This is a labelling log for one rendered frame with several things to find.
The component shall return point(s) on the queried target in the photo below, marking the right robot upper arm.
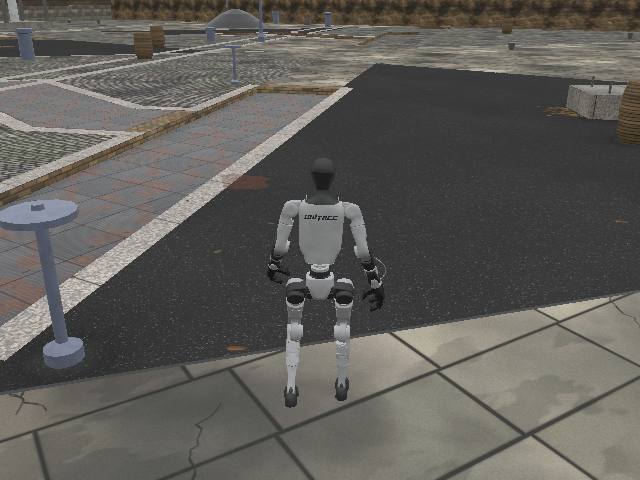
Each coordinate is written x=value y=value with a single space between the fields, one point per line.
x=353 y=212

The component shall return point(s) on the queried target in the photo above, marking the robot right hand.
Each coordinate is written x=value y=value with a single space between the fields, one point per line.
x=378 y=297

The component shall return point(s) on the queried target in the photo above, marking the left robot forearm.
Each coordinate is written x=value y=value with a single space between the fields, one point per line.
x=275 y=258

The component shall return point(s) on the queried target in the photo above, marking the left robot shin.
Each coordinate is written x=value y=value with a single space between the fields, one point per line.
x=292 y=359

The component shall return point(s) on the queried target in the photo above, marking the left robot upper arm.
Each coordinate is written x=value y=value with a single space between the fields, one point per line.
x=290 y=209

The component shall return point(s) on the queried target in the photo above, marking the robot left hand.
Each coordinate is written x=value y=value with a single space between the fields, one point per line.
x=273 y=277

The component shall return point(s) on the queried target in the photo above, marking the right robot foot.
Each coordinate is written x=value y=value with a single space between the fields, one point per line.
x=341 y=393

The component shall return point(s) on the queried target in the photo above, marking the right robot forearm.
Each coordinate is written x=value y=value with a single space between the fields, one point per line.
x=370 y=269

